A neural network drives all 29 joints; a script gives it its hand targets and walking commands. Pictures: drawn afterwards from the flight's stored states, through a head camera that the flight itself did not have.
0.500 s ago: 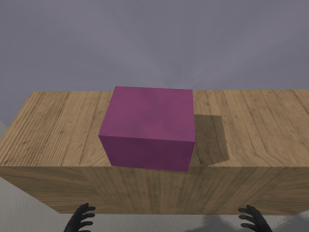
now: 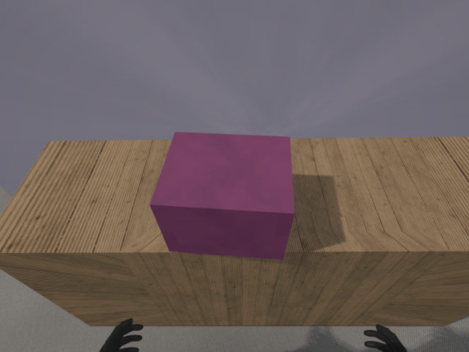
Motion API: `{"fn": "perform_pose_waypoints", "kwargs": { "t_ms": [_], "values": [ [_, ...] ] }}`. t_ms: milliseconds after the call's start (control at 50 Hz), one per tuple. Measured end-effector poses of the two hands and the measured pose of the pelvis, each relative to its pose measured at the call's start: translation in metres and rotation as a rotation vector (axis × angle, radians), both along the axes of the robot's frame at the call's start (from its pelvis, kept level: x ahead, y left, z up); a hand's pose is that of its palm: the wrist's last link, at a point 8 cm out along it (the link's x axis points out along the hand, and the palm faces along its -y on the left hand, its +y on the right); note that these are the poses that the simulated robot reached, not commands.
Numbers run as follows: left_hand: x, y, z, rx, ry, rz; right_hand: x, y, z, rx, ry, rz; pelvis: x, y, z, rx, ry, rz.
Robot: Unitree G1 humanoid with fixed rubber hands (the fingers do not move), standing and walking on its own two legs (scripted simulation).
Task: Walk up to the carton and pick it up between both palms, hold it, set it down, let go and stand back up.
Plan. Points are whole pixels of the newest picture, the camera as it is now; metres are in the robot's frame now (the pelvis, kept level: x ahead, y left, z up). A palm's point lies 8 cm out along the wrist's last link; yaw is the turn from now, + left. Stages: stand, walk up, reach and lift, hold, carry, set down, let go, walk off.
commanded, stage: stand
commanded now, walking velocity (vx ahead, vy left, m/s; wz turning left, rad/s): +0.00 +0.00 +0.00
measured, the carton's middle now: (228, 195) +0.43 +0.05 -0.02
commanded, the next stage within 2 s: walk up in 0.36 s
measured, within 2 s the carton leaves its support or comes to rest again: neither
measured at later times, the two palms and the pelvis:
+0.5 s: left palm out of the picture +0.11 +0.25 -0.09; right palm out of the picture +0.11 -0.25 -0.09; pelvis +0.00 +0.00 +0.00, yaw +0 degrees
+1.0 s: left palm out of the picture +0.05 +0.37 -0.11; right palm out of the picture +0.10 -0.16 -0.10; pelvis -0.01 +0.09 -0.01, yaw +2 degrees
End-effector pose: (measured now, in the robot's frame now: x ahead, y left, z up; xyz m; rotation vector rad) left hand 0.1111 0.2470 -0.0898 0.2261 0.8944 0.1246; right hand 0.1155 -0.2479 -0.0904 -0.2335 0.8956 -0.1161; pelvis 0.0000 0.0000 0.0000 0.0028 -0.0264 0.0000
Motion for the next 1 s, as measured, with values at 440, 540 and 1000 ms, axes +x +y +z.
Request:
{"fn": "perform_pose_waypoints", "kwargs": {
  "t_ms": [440, 540, 1000],
  "values": [
    [-0.005, 0.003, -0.002, 0.005, 0.026, 0.002, -0.003, -0.001, 0.000, -0.004, 0.016, -0.006, 0.002, 0.001, 0.001, 0.000, 0.000, -0.003],
    [-0.006, 0.004, -0.002, 0.006, 0.032, 0.002, -0.005, -0.001, -0.001, -0.005, 0.022, -0.008, 0.002, 0.002, 0.002, 0.000, -0.001, -0.003],
    [-0.060, 0.122, -0.020, 0.069, 0.132, 0.074, -0.019, 0.092, -0.006, -0.039, 0.051, 0.024, -0.014, 0.091, -0.009, -0.006, -0.027, 0.027]
  ]
}}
